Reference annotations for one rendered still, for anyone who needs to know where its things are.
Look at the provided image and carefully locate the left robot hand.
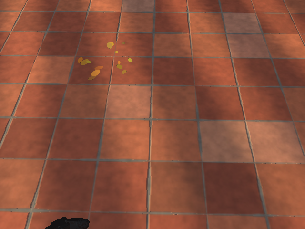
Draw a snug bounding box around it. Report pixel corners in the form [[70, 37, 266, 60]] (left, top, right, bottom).
[[45, 217, 90, 229]]

